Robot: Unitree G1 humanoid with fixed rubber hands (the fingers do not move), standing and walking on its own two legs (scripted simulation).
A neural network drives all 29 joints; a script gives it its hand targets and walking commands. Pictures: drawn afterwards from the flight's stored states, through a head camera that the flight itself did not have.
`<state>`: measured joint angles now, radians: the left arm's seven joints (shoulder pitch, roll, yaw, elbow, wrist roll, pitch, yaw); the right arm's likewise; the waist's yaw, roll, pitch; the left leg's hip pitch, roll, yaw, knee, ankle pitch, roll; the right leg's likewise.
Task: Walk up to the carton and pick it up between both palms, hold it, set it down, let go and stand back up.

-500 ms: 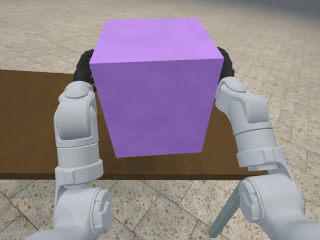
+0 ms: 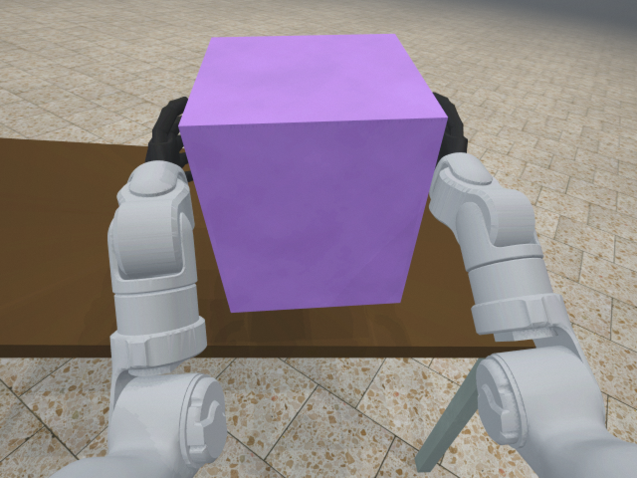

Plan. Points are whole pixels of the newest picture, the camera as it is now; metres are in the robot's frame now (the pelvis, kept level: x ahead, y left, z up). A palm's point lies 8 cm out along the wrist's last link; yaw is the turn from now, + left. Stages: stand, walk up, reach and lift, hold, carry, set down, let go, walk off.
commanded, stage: set down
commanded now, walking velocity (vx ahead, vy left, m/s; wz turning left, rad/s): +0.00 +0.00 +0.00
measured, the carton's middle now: (310, 176) +0.39 +0.01 +0.24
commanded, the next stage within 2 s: none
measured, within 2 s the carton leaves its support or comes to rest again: neither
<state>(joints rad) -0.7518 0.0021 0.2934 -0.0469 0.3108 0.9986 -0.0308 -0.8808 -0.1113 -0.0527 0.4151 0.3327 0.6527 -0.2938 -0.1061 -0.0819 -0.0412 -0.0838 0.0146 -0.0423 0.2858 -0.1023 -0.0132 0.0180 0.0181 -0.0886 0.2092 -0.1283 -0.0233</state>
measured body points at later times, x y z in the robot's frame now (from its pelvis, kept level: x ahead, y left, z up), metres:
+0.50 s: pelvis +0.01 +0.00 +0.00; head +0.01 +0.04 +0.45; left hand +0.40 +0.15 +0.19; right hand +0.40 -0.15 +0.18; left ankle +0.04 +0.12 -0.75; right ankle +0.00 -0.10 -0.75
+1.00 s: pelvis +0.03 +0.00 +0.00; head +0.03 +0.04 +0.45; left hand +0.41 +0.15 +0.18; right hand +0.41 -0.15 +0.17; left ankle +0.04 +0.12 -0.75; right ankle +0.00 -0.10 -0.75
